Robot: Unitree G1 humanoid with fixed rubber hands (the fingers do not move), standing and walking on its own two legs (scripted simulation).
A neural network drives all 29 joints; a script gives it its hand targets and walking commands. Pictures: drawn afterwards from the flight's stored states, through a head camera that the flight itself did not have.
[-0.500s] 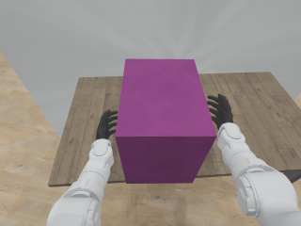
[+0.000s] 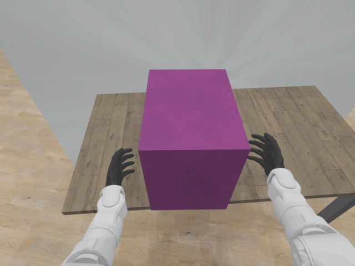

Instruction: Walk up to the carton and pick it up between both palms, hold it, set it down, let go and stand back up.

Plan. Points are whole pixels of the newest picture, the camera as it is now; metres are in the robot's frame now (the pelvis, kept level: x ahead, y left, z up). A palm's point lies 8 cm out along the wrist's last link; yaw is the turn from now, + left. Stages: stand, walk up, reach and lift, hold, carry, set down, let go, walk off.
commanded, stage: set down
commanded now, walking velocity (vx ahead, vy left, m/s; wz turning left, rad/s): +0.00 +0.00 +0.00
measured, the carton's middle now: (188, 140) +0.46 +0.02 +0.00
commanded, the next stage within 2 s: none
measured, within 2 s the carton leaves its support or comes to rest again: neither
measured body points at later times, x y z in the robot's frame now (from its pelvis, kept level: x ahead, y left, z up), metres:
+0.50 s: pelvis +0.01 -0.01 +0.00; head -0.02 +0.00 +0.45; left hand +0.24 +0.20 -0.01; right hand +0.30 -0.22 +0.02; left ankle +0.05 +0.08 -0.74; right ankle +0.03 -0.13 -0.74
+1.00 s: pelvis +0.01 -0.01 +0.00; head -0.01 +0.00 +0.45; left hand +0.22 +0.19 -0.03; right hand +0.27 -0.23 +0.00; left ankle +0.05 +0.08 -0.74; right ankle +0.03 -0.13 -0.74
